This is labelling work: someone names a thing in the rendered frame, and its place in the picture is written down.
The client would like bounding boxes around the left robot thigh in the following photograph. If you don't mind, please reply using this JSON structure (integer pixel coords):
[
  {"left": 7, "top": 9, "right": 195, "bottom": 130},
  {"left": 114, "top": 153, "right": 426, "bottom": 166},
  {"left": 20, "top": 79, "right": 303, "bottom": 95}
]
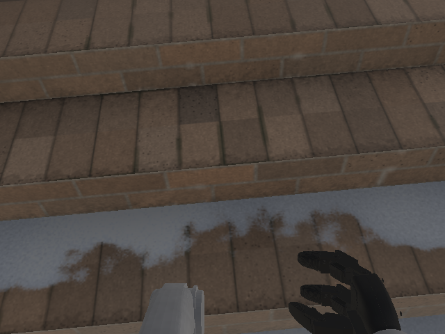
[{"left": 139, "top": 283, "right": 204, "bottom": 334}]

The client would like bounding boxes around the robot right hand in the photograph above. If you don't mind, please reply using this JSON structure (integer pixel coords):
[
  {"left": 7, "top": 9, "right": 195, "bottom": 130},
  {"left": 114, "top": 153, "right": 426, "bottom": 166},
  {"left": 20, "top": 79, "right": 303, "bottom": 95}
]
[{"left": 289, "top": 250, "right": 402, "bottom": 334}]

